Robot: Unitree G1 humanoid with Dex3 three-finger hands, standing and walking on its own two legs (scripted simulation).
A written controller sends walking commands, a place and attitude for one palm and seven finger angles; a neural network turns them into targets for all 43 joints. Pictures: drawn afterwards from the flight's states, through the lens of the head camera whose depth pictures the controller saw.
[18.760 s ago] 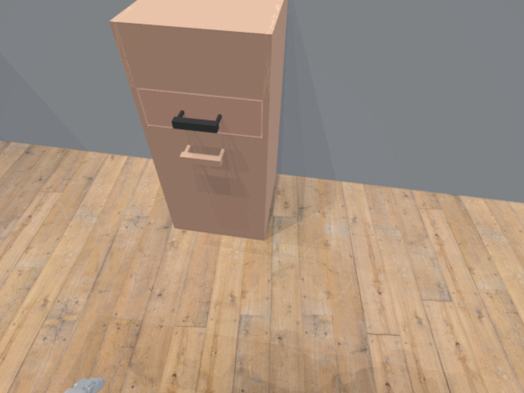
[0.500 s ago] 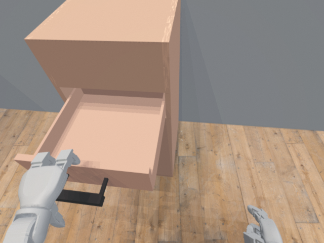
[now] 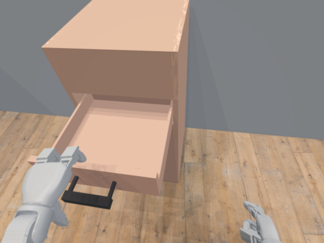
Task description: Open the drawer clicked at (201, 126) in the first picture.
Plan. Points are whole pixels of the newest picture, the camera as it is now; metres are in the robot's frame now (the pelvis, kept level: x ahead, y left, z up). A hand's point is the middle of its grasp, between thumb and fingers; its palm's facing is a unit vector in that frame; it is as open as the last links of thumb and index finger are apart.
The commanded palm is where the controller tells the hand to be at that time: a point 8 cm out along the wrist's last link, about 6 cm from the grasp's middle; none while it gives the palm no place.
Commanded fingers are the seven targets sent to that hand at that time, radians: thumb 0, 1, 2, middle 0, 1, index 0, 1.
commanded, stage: lift the hand off the handle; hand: left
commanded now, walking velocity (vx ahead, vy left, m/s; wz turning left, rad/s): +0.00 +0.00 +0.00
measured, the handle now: (90, 191) +0.25 +0.26 -0.08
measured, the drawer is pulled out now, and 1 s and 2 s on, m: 0.30 0.30 0.30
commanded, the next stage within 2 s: draw the hand back to the body in 0.28 s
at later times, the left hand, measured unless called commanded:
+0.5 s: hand (59, 183) +0.21 +0.27 +0.07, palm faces +0.00 -0.07 -1.00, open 13.8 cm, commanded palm +0.19 +0.27 +0.13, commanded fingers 0.00 -0.50 0.30 -0.30 -1.20 -0.30 -1.20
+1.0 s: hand (41, 187) +0.19 +0.27 +0.11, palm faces +0.02 -0.05 -1.00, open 13.8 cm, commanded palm +0.17 +0.27 +0.16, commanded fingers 0.00 -0.43 0.33 -0.29 -1.15 -0.29 -1.15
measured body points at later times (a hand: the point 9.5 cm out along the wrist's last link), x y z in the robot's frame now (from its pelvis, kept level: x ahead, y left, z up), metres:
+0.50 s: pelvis +0.00 +0.00 +0.01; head +0.03 -0.03 +0.46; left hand +0.21 +0.27 +0.12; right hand +0.20 -0.22 -0.10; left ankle -0.03 +0.10 -0.72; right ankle +0.02 -0.11 -0.72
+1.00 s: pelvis +0.01 +0.00 +0.01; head +0.02 -0.03 +0.46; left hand +0.18 +0.27 +0.16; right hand +0.22 -0.21 -0.08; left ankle -0.03 +0.10 -0.72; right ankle +0.02 -0.11 -0.72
